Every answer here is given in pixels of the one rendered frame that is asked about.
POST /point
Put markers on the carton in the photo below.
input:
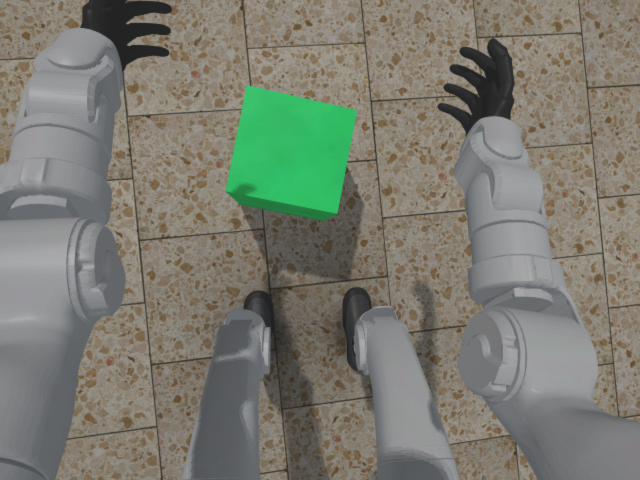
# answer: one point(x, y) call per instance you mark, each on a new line
point(290, 154)

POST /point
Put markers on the left robot thigh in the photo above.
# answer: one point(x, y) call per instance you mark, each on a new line
point(225, 439)

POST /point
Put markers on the right robot forearm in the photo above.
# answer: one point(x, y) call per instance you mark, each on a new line
point(512, 263)

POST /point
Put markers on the right robot hand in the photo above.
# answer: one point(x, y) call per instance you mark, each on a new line
point(495, 91)

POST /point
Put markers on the left robot hand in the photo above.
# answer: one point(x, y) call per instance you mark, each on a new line
point(109, 18)

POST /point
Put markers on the left robot upper arm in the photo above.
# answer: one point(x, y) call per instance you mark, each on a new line
point(57, 278)

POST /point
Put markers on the right robot upper arm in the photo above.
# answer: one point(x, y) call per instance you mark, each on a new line
point(537, 373)

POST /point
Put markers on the right robot foot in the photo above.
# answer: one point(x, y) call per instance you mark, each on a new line
point(356, 302)

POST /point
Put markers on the left robot forearm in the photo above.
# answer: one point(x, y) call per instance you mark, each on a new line
point(62, 141)

